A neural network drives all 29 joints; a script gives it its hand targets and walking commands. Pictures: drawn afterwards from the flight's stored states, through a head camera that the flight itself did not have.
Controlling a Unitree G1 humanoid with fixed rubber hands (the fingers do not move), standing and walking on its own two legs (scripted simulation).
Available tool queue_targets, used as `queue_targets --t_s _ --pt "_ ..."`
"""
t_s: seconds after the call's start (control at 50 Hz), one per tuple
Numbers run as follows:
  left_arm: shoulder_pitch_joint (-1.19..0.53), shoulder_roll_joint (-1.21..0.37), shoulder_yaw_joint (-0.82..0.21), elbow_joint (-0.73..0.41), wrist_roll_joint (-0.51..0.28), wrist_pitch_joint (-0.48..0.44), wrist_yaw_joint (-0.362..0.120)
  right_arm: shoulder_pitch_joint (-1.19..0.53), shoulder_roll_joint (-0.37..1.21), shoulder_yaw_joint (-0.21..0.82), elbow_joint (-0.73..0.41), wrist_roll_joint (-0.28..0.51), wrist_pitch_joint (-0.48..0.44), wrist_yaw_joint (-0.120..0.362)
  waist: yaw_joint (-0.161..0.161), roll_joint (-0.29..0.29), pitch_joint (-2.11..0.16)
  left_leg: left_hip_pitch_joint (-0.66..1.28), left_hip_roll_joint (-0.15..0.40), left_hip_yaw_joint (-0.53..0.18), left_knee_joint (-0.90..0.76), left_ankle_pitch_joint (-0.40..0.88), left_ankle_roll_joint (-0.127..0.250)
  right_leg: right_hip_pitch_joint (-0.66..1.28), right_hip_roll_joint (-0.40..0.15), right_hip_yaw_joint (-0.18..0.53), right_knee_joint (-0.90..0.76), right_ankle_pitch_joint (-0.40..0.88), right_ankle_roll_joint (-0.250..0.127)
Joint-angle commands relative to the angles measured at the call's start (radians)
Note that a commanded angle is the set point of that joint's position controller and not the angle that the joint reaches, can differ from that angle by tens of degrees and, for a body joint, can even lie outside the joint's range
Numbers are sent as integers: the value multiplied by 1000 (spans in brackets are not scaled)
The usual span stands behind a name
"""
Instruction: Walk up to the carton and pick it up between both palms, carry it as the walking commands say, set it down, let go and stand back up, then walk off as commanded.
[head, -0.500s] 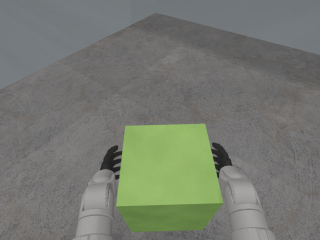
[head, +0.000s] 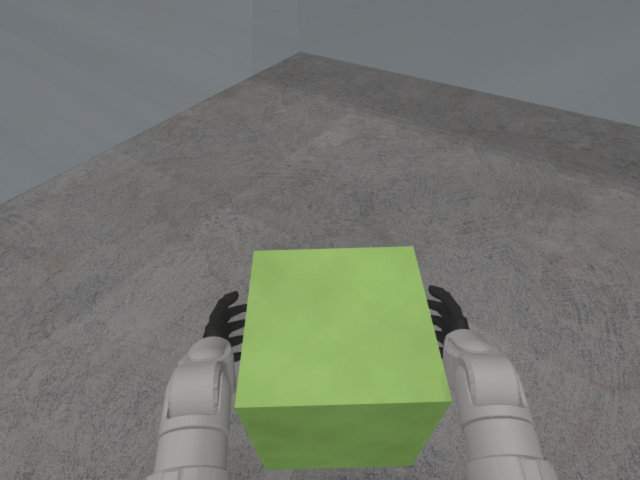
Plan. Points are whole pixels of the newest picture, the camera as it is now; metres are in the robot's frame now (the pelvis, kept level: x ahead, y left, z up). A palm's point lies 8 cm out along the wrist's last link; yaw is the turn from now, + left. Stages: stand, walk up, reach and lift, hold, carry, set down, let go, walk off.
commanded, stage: reach and lift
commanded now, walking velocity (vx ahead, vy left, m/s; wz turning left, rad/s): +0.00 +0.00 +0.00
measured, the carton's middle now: (336, 363) +0.29 +0.00 -0.02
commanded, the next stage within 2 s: hold in 1.00 s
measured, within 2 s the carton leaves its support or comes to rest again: neither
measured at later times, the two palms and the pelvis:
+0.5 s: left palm (221, 346) +0.29 +0.15 +0.03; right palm (458, 344) +0.28 -0.15 +0.03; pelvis +0.00 +0.01 +0.00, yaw +0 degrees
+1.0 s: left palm (218, 358) +0.27 +0.15 +0.03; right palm (461, 355) +0.27 -0.15 +0.03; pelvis +0.01 +0.00 +0.00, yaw +0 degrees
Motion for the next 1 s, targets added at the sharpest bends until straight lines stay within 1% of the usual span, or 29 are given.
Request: queue_targets --t_s 0.0,0.04,0.06,0.12,0.14,0.2,0.22,0.26,0.32,0.46,0.56,0.64,0.66,0.72,0.86,0.88,0.9,0.92,0.98 --pt "-706 -965 -623 -118 -245 -59 -217 -721 893 599 -129 243 -56 221 -13 -21 -359 81 -106 26 -73 102 -2 63 102 -18 -77 81 -7" --pt "-733 -975 -616 -99 -247 -64 -221 -753 907 597 -118 248 -60 225 -13 -24 -379 83 -106 27 -70 89 -1 61 100 -17 -73 69 -6" --pt "-733 -979 -607 -84 -244 -64 -223 -772 915 597 -115 252 -60 227 -7 -25 -377 83 -106 31 -68 83 1 58 98 -17 -74 60 -4" --pt "-750 -1001 -603 -70 -249 -68 -227 -788 928 592 -103 257 -62 234 -10 -25 -400 92 -106 29 -65 96 1 59 98 -19 -72 71 -5" --pt "-747 -1001 -595 -63 -247 -68 -228 -796 935 594 -102 262 -61 237 -4 -30 -400 89 -106 29 -67 96 2 63 98 -19 -72 73 -3" --pt "-748 -1014 -589 -40 -242 -67 -233 -787 944 582 -80 256 -59 242 -8 -30 -388 92 -106 29 -70 96 5 53 98 -20 -76 70 -5" --pt "-757 -1018 -593 -46 -244 -68 -234 -784 947 581 -75 259 -60 245 -9 -20 -391 93 -105 28 -69 99 4 50 98 -20 -73 75 -6" --pt "-740 -1028 -591 -40 -245 -68 -236 -790 945 587 -89 263 -60 249 -7 -29 -400 102 -102 24 -67 116 4 52 99 -20 -73 87 -6" --pt "-738 -1030 -607 -64 -249 -69 -237 -759 951 588 -86 261 -59 252 -9 -18 -405 107 -103 22 -72 142 2 58 101 -21 -74 115 -7" --pt "-667 -1031 -634 -110 -256 -64 -235 -697 933 618 -145 264 -56 253 -13 -18 -396 125 -102 11 -76 184 3 60 104 -21 -76 150 -12" --pt "-626 -1010 -660 -159 -264 -60 -232 -641 915 639 -187 265 -50 246 -15 -12 -389 123 -104 9 -76 220 3 69 107 -22 -75 189 -12" --pt "-575 -993 -670 -179 -260 -53 -228 -596 905 655 -218 259 -43 238 -13 -22 -385 131 -106 8 -80 229 7 71 107 -21 -77 199 -12" --pt "-570 -989 -675 -189 -262 -52 -228 -584 898 656 -226 260 -43 237 -15 -14 -376 127 -105 6 -80 234 6 70 108 -20 -76 202 -14" --pt "-549 -973 -685 -209 -261 -48 -225 -556 896 666 -242 258 -38 231 -17 -8 -359 124 -109 11 -84 221 7 69 109 -22 -80 196 -14" --pt "-483 -935 -688 -245 -257 -43 -223 -514 877 693 -296 257 -28 218 -14 -25 -353 122 -112 9 -86 225 13 76 107 -21 -81 208 -10" --pt "-475 -926 -692 -259 -257 -42 -222 -489 880 692 -293 256 -25 215 -16 -18 -341 116 -115 12 -88 226 14 81 106 -20 -83 216 -10" --pt "-472 -924 -691 -257 -257 -40 -221 -486 880 691 -292 253 -22 214 -15 -29 -335 118 -113 11 -90 221 15 73 107 -20 -84 206 -10" --pt "-468 -917 -695 -271 -256 -41 -221 -483 878 696 -304 255 -23 213 -14 -20 -339 113 -115 11 -90 217 15 81 108 -21 -83 205 -10" --pt "-458 -908 -691 -268 -254 -39 -220 -479 870 698 -311 253 -21 211 -13 -26 -324 108 -115 13 -93 201 17 73 107 -22 -86 188 -9"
